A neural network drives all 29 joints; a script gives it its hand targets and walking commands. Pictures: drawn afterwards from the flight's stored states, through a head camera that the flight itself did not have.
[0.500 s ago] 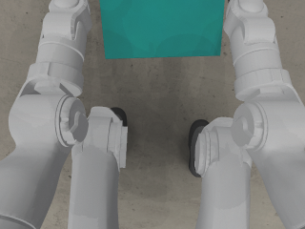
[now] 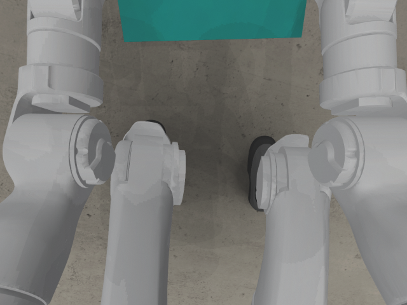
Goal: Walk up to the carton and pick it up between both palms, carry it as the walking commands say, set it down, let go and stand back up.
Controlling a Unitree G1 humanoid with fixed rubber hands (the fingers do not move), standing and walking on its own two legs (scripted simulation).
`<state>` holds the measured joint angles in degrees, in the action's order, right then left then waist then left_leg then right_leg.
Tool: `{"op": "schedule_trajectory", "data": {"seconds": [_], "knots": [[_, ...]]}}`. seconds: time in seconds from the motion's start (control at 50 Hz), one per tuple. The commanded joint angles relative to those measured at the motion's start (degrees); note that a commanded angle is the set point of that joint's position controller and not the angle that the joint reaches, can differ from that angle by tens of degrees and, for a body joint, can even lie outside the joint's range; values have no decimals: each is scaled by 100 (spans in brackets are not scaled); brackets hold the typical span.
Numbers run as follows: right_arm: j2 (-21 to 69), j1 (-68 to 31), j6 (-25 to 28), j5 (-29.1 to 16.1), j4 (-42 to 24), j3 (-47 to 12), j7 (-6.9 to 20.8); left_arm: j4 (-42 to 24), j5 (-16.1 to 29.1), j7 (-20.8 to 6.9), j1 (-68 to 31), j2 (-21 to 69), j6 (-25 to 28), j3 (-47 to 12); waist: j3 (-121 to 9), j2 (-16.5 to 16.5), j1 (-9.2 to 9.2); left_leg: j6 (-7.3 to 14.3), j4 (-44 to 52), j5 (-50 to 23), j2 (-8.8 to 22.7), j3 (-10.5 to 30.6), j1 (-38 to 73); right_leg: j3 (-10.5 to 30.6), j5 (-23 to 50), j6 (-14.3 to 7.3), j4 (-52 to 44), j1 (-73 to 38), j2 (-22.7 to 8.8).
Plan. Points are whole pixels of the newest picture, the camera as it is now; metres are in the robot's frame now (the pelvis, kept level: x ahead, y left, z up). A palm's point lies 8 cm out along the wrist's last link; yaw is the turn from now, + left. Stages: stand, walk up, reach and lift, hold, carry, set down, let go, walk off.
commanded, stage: reach and lift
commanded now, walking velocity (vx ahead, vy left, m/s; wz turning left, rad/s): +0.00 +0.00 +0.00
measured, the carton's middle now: out of the picture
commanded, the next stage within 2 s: none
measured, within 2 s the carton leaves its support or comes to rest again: neither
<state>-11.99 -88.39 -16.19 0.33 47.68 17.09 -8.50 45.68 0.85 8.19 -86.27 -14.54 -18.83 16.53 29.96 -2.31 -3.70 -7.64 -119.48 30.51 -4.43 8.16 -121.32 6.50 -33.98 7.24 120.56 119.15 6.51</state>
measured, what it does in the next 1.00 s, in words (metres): rises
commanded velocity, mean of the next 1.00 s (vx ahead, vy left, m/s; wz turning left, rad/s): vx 0.00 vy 0.00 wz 0.00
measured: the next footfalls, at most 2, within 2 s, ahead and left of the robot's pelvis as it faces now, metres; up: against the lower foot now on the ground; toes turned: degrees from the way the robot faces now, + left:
none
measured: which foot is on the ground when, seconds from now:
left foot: down 0.00-1.00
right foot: down 0.00-1.00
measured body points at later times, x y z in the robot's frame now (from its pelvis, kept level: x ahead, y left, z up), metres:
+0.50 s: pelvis +0.00 +0.00 +0.03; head +0.37 +0.04 +0.26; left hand +0.55 +0.20 -0.12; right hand +0.59 -0.09 -0.12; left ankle +0.13 +0.15 -0.37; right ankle +0.12 -0.15 -0.37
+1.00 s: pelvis -0.02 +0.00 +0.07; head +0.34 +0.04 +0.33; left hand +0.53 +0.19 -0.06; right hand +0.56 -0.10 -0.05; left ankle +0.13 +0.15 -0.37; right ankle +0.12 -0.15 -0.37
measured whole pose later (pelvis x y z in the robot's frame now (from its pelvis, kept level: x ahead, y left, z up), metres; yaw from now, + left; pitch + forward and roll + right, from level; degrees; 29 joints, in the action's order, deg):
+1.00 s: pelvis -0.02 +0.00 +0.07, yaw +1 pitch +28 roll -1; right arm -7.7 -82.0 -22.9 4.9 36.5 23.0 -5.0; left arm 32.5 -6.0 7.0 -79.9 -7.7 -26.1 22.6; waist 30.0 -2.7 -3.2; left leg -7.1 -105.2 26.6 -4.9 8.4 -106.1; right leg 7.1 -29.6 7.1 106.2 104.2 7.4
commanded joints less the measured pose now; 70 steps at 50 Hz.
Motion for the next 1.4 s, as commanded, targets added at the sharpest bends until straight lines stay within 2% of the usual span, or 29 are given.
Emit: {"op": "schedule_trajectory", "data": {"seconds": [0.0,0.02,0.04,0.06,0.1,0.22,0.24,0.44,0.46,0.48,0.5,0.52,0.54,0.62,0.66,0.7,0.72,0.76,0.78,0.88,0.9,0.92,0.96,1.1,1.12,1.18,1.22,1.32,1.38], "knots": [[5354,-3218,-45,-411,-138,-2131,1752,-947,788,-1874,-4155,5431,282,-2597,-10344,330,236,317,1016,-1700,-170,-1629,4055,-1548,1464,-540,-992,-2627,256],[5470,-3293,-4,-491,-316,-2217,1810,-983,568,-1818,-3922,5564,302,-2521,-10382,601,-36,353,993,-1801,-233,-1729,4247,-1472,1399,-494,-1003,-2403,303],[5587,-3159,-81,-305,123,-1993,1876,-626,497,-1871,-4047,5257,252,-2187,-9770,-18,-67,444,1130,-1560,-185,-1531,4289,-1634,983,-493,-1153,-2159,254],[5338,-3195,-17,-376,-128,-1922,1905,-850,372,-1811,-3918,5563,288,-2365,-9920,735,-231,339,1019,-1670,-248,-1750,4376,-1444,1047,-550,-1120,-1911,326],[5416,-3349,-35,-460,-345,-2199,1946,-1052,486,-1772,-4215,5318,293,-2331,-10578,161,-136,338,1007,-2053,-104,-1669,4685,-1577,1490,-474,-1113,-2292,291],[5607,-3725,-174,-524,-1149,-2513,1878,-1771,804,-1820,-4256,5780,167,-2625,-12047,-51,-7,387,1179,-2310,-331,-1604,5214,-1588,1912,-434,-1167,-3555,324],[5407,-3820,-138,-559,-852,-2484,1899,-1362,659,-1782,-4677,5692,147,-2620,-11715,399,-63,301,1075,-2216,-214,-1782,4911,-1467,1846,-450,-1235,-3227,304],[6053,-3756,-336,-734,-1270,-2758,1949,-1776,653,-1875,-3972,6086,-21,-2841,-12573,165,-248,353,1432,-2576,-301,-1618,5534,-1524,2131,-377,-1380,-3724,354],[5995,-3308,-390,-490,-1012,-2619,1968,-1719,697,-1890,-3961,6137,-70,-2949,-12383,18,133,287,1333,-2714,-251,-1596,5396,-1556,2230,-420,-1432,-3653,374],[5905,-3195,-362,-395,-736,-2402,1990,-1464,602,-1933,-4209,5933,-66,-2643,-11799,281,-175,297,1331,-2229,-260,-1719,4873,-1304,1849,-494,-1615,-3459,332],[5828,-3876,-288,-715,-1949,-2869,1940,-2075,842,-1891,-3853,6373,-84,-3119,-13322,198,55,372,1492,-2798,-326,-1552,5937,-1556,2367,-381,-1462,-4068,447],[5898,-3720,-370,-716,-1313,-2812,1920,-1904,729,-1892,-4169,5919,-72,-2816,-12755,-33,-206,360,1371,-2535,-238,-1660,5399,-1463,2173,-394,-1543,-3953,340],[6066,-3450,-453,-446,-885,-2563,1942,-2025,703,-1864,-4699,6059,-74,-2906,-12683,4,57,350,1544,-2112,-281,-1613,5331,-1569,1821,-453,-1593,-3949,388],[6292,-3381,-497,-635,-1070,-2753,1885,-1638,585,-1902,-3896,6031,-152,-2778,-12896,130,-330,380,1657,-2244,-323,-1754,5347,-1344,2049,-425,-1821,-4433,378],[6110,-3289,-550,-423,-748,-2470,1936,-1502,545,-1957,-4166,6020,-169,-2603,-12228,-123,-56,391,1761,-1625,-280,-1703,4787,-1324,1534,-469,-1957,-4066,343],[6176,-3439,-534,-404,-1008,-2519,1964,-1105,278,-2005,-3550,6064,-218,-2454,-12105,-77,-389,421,1867,-1949,-316,-1784,4803,-1353,1727,-418,-2079,-4071,362],[6131,-3422,-486,-457,-1251,-2595,1969,-1522,487,-2023,-3926,6338,-200,-2687,-12623,217,-174,369,1862,-1865,-314,-1767,5133,-1321,1703,-421,-2066,-4262,378],[6373,-3491,-550,-416,-1192,-2714,1992,-1470,382,-2067,-3571,6281,-196,-2425,-12662,-516,-175,517,2022,-1856,-356,-1646,5143,-1454,1590,-353,-2184,-4347,424],[6050,-3760,-517,-532,-1580,-2685,2004,-1626,395,-2044,-3958,6299,-236,-2603,-13005,83,-382,381,2057,-1816,-332,-1727,5343,-1400,1658,-413,-2146,-4305,404],[6191,-3177,-687,-336,-792,-2481,1997,-1762,498,-1889,-4083,6348,-364,-2876,-12455,296,10,315,2201,-1594,-358,-1717,5407,-1370,1438,-497,-2298,-3953,415],[6241,-3185,-649,-448,-1220,-2644,2042,-1944,488,-1902,-3851,6614,-386,-2924,-13314,304,-136,319,2308,-1903,-370,-1651,6094,-1466,1658,-479,-2325,-4298,436],[6477,-3327,-591,-667,-1840,-2962,2010,-2380,761,-1869,-3819,6602,-365,-3307,-14102,38,146,362,2213,-2354,-338,-1520,6581,-1500,2089,-466,-2272,-4603,483],[6426,-3358,-660,-572,-1409,-2740,2040,-2267,596,-1862,-4164,6604,-413,-3074,-13472,300,-159,312,2354,-2001,-368,-1644,6164,-1366,1741,-501,-2439,-4477,448],[6458,-3051,-734,-590,-1266,-2789,2115,-2242,608,-1929,-4053,6714,-425,-3160,-13511,492,-36,280,2462,-1868,-380,-1681,6161,-1286,1755,-519,-2646,-4606,410],[6536,-3079,-746,-456,-1398,-2750,2072,-1967,567,-1914,-3817,6758,-485,-3005,-13279,-106,103,345,2683,-1619,-349,-1535,6024,-1460,1535,-428,-2771,-4673,472],[6270,-3149,-737,-451,-1436,-2819,2070,-1752,502,-1939,-3441,6661,-551,-2944,-13345,15,49,354,2788,-1713,-338,-1493,6389,-1498,1488,-440,-2796,-4575,442],[6662,-3320,-696,-703,-1848,-3137,2080,-1724,459,-1971,-3169,6713,-529,-2927,-13795,26,-357,388,2808,-1755,-431,-1653,6186,-1302,1604,-396,-2992,-5258,452],[6541,-2911,-807,-530,-1582,-2978,2036,-2304,570,-1933,-3648,6751,-546,-3283,-13694,33,119,354,3023,-1795,-402,-1522,6523,-1337,1695,-424,-3094,-5178,513],[6401,-3208,-739,-629,-1691,-2935,2083,-1917,445,-1923,-3240,6979,-660,-3171,-13468,186,22,345,3166,-1612,-358,-1438,6900,-1414,1298,-456,-3215,-4792,450]]}}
